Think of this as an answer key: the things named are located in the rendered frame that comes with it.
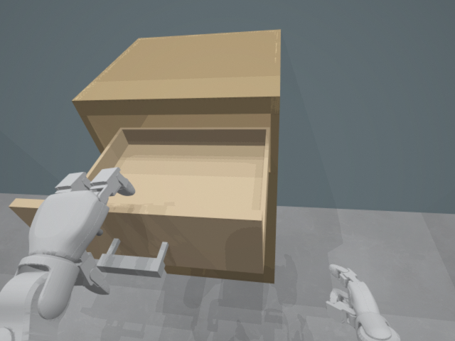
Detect left robot hand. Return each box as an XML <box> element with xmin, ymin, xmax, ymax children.
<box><xmin>28</xmin><ymin>167</ymin><xmax>135</xmax><ymax>295</ymax></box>

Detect cabinet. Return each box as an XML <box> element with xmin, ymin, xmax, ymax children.
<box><xmin>72</xmin><ymin>29</ymin><xmax>281</xmax><ymax>283</ymax></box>

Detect right robot hand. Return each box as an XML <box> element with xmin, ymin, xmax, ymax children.
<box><xmin>326</xmin><ymin>264</ymin><xmax>380</xmax><ymax>328</ymax></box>

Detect handle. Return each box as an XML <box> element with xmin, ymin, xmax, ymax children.
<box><xmin>97</xmin><ymin>238</ymin><xmax>168</xmax><ymax>278</ymax></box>

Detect drawer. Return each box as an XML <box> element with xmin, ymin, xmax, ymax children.
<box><xmin>9</xmin><ymin>127</ymin><xmax>270</xmax><ymax>274</ymax></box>

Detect robot right forearm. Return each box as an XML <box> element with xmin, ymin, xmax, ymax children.
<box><xmin>355</xmin><ymin>313</ymin><xmax>400</xmax><ymax>341</ymax></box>

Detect robot left forearm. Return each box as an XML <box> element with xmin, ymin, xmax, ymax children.
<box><xmin>0</xmin><ymin>254</ymin><xmax>80</xmax><ymax>341</ymax></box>

